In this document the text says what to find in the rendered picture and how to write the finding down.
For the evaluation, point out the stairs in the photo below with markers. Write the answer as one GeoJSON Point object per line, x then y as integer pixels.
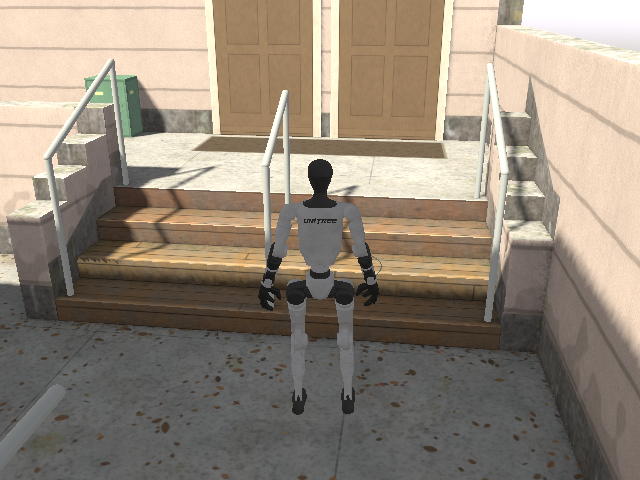
{"type": "Point", "coordinates": [195, 259]}

